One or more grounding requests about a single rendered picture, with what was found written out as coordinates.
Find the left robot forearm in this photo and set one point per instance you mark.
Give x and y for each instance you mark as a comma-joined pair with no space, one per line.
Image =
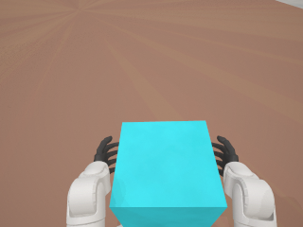
86,198

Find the robot right hand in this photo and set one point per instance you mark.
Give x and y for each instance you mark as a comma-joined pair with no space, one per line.
227,154

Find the carton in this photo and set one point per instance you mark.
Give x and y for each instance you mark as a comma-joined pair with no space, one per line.
166,175

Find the right robot forearm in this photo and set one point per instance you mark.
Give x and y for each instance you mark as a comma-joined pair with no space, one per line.
253,201

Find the robot left hand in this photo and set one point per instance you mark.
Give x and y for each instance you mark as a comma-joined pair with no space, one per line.
103,155

